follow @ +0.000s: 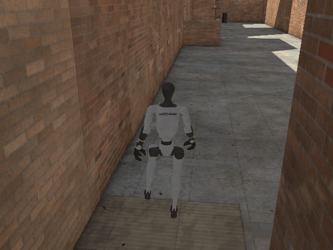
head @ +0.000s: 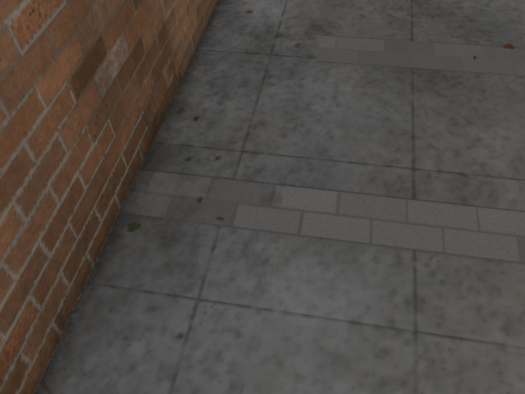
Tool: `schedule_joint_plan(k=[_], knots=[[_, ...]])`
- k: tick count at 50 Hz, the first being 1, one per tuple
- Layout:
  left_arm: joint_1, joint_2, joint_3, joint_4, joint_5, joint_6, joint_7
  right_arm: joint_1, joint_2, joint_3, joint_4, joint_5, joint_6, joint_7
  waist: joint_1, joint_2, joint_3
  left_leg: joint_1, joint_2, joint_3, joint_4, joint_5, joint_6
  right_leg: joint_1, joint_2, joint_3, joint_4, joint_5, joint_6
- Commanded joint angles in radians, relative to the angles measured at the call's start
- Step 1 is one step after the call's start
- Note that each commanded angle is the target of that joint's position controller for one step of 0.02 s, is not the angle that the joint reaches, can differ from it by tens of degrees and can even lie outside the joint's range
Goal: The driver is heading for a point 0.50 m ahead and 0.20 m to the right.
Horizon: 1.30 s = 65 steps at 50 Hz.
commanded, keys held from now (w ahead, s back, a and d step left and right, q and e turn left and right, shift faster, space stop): w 0.06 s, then w+e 0.16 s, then e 0.78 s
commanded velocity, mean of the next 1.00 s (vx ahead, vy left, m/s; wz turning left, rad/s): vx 0.22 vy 0.00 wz -0.42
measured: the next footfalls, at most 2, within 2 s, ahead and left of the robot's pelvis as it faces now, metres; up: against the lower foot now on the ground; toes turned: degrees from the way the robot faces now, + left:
left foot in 0.22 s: +0.31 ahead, +0.15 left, +0.00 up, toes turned -2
right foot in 0.70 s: +0.36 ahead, -0.11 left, +0.00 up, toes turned -20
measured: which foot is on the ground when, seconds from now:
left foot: up 0.00-0.20, down 0.22-0.70, up 0.72-1.00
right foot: down 0.00-0.24, up 0.26-0.68, down 0.70-1.00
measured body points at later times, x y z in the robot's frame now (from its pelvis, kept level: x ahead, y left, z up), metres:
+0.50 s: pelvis +0.24 +0.06 -0.01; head +0.28 +0.05 +0.44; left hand +0.41 +0.32 -0.12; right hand +0.30 -0.23 -0.12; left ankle +0.27 +0.15 -0.75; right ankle +0.29 -0.10 -0.68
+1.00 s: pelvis +0.30 +0.00 -0.01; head +0.33 -0.04 +0.44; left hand +0.57 +0.19 -0.09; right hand +0.33 -0.32 -0.13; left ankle +0.40 +0.15 -0.70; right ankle +0.33 -0.10 -0.75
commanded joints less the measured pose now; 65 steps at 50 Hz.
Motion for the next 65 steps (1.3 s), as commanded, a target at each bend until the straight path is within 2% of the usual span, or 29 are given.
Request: schedule_joint_plan(k=[1,6,10,11,12,13,14,15,17,20,23,29,33,34,35,36,37,38,40,46,52,57,58,59,60,61,62,64,65], knots=[[0.001,0.173,0.039,-0.044,-0.009,-0.009,0.010,-0.102,-0.032,-0.001,-0.077,0.005,-0.017,0.011,0.004,-0.102,0.023,0.011,-0.019,0.025,-0.139,0.105,-0.004,0.018,-0.253,0.133,-0.100,0.200,-0.116],[0.083,0.178,0.042,-0.001,-0.014,0.020,0.015,-0.235,-0.034,0.005,-0.132,0.012,-0.038,0.043,0.040,-0.103,0.070,-0.008,-0.058,0.034,-0.270,0.013,0.015,0.141,-0.304,0.184,-0.019,0.244,-0.126],[0.031,0.212,0.055,-0.007,-0.021,0.034,0.027,-0.072,-0.099,-0.022,-0.093,0.008,-0.058,0.047,-0.078,-0.140,-0.023,0.300,-0.123,0.067,-0.366,-0.068,0.066,0.124,-0.286,0.200,0.169,0.509,-0.085],[0.018,0.186,0.045,-0.017,-0.015,0.033,0.026,0.088,-0.152,-0.046,-0.049,0.000,-0.061,0.036,-0.149,-0.126,-0.140,0.565,-0.092,0.047,-0.337,-0.023,0.104,0.023,-0.230,0.165,0.347,0.520,-0.053],[0.003,0.121,0.022,-0.056,0.012,0.028,0.028,0.269,-0.236,-0.065,-0.028,-0.025,-0.059,0.022,-0.210,0.005,-0.310,0.885,0.126,-0.171,-0.283,0.122,0.170,-0.200,-0.137,0.115,0.677,0.209,-0.001],[0.150,0.038,0.001,-0.061,-0.010,0.012,0.024,0.255,-0.254,-0.063,-0.023,-0.033,-0.049,0.025,-0.125,0.272,-0.438,1.142,0.331,-0.552,-0.356,0.138,0.313,-0.536,-0.006,0.127,0.961,-0.451,0.057],[0.092,0.160,0.030,-0.048,-0.029,0.009,0.027,0.226,-0.156,-0.041,-0.047,-0.022,-0.042,0.021,-0.164,0.146,-0.378,1.066,0.298,-0.508,-0.385,0.184,0.284,-0.598,-0.053,0.210,1.054,-0.447,0.071],[0.014,0.189,0.044,-0.074,-0.037,0.014,0.030,0.160,-0.115,-0.026,-0.054,-0.017,-0.038,0.015,-0.150,0.105,-0.247,0.940,0.269,-0.329,-0.383,0.332,0.253,-0.633,-0.084,0.180,1.064,-0.389,0.083],[-0.018,0.160,0.052,-0.078,-0.019,0.039,0.038,0.059,-0.071,-0.014,-0.047,-0.015,-0.033,0.016,-0.082,0.025,-0.132,0.698,0.193,-0.146,-0.427,0.445,0.224,-0.566,-0.148,0.142,0.997,-0.298,0.107],[0.014,0.098,0.050,-0.098,-0.023,0.090,0.040,-0.018,-0.084,-0.019,-0.033,-0.029,-0.039,0.013,-0.020,0.072,-0.080,0.494,0.166,-0.008,-0.526,0.429,0.234,-0.455,-0.162,0.104,0.929,-0.219,0.129],[-0.042,0.083,0.046,-0.146,-0.012,0.102,0.036,-0.042,-0.121,-0.033,-0.017,-0.023,-0.031,-0.008,-0.019,0.059,-0.073,0.486,0.164,0.086,-0.557,0.403,0.235,-0.458,-0.176,0.089,0.771,-0.079,0.132],[-0.173,0.104,0.050,-0.222,-0.006,0.107,-0.007,-0.025,-0.162,-0.042,0.012,0.002,0.012,-0.025,-0.066,0.046,-0.076,0.566,0.173,0.180,-0.510,0.277,0.200,-0.383,-0.154,0.030,0.512,0.042,0.095],[-0.160,0.129,0.069,-0.253,-0.004,0.121,-0.020,-0.037,-0.182,-0.052,0.021,0.033,0.035,-0.023,-0.035,0.048,-0.068,0.609,0.186,0.187,-0.349,0.225,0.137,-0.299,-0.109,-0.017,0.327,0.007,0.034],[-0.109,0.162,0.086,-0.242,0.002,0.118,-0.010,0.001,-0.159,-0.048,0.035,0.030,0.037,-0.022,-0.018,-0.001,-0.096,0.578,0.135,0.220,-0.222,0.213,0.091,-0.186,-0.076,-0.013,0.246,0.122,0.003],[-0.037,0.278,0.121,-0.240,0.005,0.114,0.012,0.040,-0.128,-0.039,0.028,-0.001,0.036,-0.018,-0.011,-0.197,-0.145,0.417,0.040,0.276,0.036,-0.007,0.009,0.004,-0.208,0.192,0.204,0.584,-0.065],[-0.047,0.349,0.123,-0.271,0.022,0.111,0.024,0.046,-0.080,-0.018,-0.010,-0.044,0.036,-0.012,-0.054,-0.392,-0.196,0.102,-0.123,0.221,0.350,-0.704,-0.071,0.180,-0.433,0.542,0.218,0.862,-0.279],[-0.034,0.289,0.105,-0.280,0.027,0.093,0.007,0.014,-0.113,-0.025,-0.006,-0.021,0.038,-0.008,0.000,-0.258,-0.321,0.065,-0.130,0.017,0.472,-0.724,-0.061,0.179,-0.453,0.591,0.170,0.700,-0.335],[-0.082,0.264,0.097,-0.285,0.020,0.080,0.001,-0.034,-0.134,-0.031,-0.018,0.009,0.043,-0.008,-0.009,-0.188,-0.252,0.028,-0.109,-0.003,0.491,-0.645,-0.043,0.126,-0.403,0.503,0.150,0.575,-0.288],[-0.172,0.207,0.081,-0.291,-0.009,0.082,0.017,-0.050,-0.136,-0.037,-0.006,-0.007,0.053,-0.029,-0.049,-0.108,-0.159,0.029,-0.071,-0.017,0.386,-0.499,-0.035,0.002,-0.315,0.404,0.126,0.346,-0.183],[-0.189,0.220,0.083,-0.314,-0.001,0.100,0.048,-0.038,-0.093,-0.021,-0.005,-0.005,0.065,-0.026,-0.074,-0.153,-0.158,0.163,-0.124,-0.027,0.141,-0.372,-0.060,-0.088,-0.251,0.390,0.091,0.209,-0.165],[-0.202,0.219,0.087,-0.327,0.000,0.119,0.059,-0.041,-0.112,-0.022,0.006,0.007,0.050,-0.014,-0.059,-0.203,-0.120,0.271,-0.146,-0.050,-0.042,-0.367,-0.062,-0.139,-0.221,0.484,0.079,-0.009,-0.139],[-0.213,0.198,0.079,-0.316,-0.031,0.132,0.054,0.075,-0.121,-0.030,0.051,0.005,0.031,-0.003,-0.105,-0.213,-0.127,0.451,-0.160,-0.018,-0.372,-0.256,-0.014,-0.133,-0.160,0.518,0.166,0.132,-0.074],[-0.211,0.182,0.075,-0.315,-0.031,0.137,0.059,0.118,-0.151,-0.042,0.068,-0.015,0.030,-0.003,-0.116,-0.160,-0.127,0.549,-0.079,-0.065,-0.441,-0.197,0.016,-0.206,-0.097,0.471,0.242,0.012,-0.021],[-0.181,0.124,0.061,-0.340,-0.022,0.140,0.059,0.103,-0.235,-0.056,0.064,-0.031,0.035,-0.009,-0.066,0.087,-0.096,0.597,0.154,-0.287,-0.521,-0.111,0.101,-0.358,0.038,0.299,0.462,-0.253,0.035],[-0.206,0.200,0.083,-0.374,-0.013,0.132,0.060,0.051,-0.252,-0.058,0.046,-0.062,0.034,-0.009,-0.059,0.270,-0.038,0.471,0.288,-0.478,-0.565,0.026,0.268,-0.469,0.094,0.223,0.657,-0.459,0.079],[-0.164,0.266,0.103,-0.339,-0.003,0.129,0.057,-0.038,-0.198,-0.044,0.006,-0.059,0.027,-0.014,-0.034,0.166,-0.026,0.457,0.279,-0.398,-0.544,0.060,0.278,-0.461,0.032,0.248,0.827,-0.398,0.102],[-0.131,0.261,0.108,-0.308,-0.007,0.134,0.055,-0.079,-0.148,-0.034,-0.007,-0.039,0.029,-0.023,-0.018,0.113,-0.030,0.473,0.206,-0.286,-0.517,0.046,0.227,-0.466,0.027,0.230,0.889,-0.328,0.115],[-0.110,0.189,0.088,-0.285,-0.004,0.150,0.055,-0.065,-0.128,-0.026,-0.003,0.000,0.039,-0.044,-0.036,0.089,-0.005,0.539,0.140,-0.164,-0.499,0.045,0.186,-0.523,0.018,0.205,0.984,-0.246,0.154],[-0.128,0.164,0.077,-0.292,-0.011,0.152,0.049,-0.040,-0.127,-0.023,0.000,-0.002,0.048,-0.055,-0.047,0.078,-0.002,0.550,0.121,-0.122,-0.500,0.065,0.190,-0.524,0.011,0.178,0.978,-0.229,0.168]])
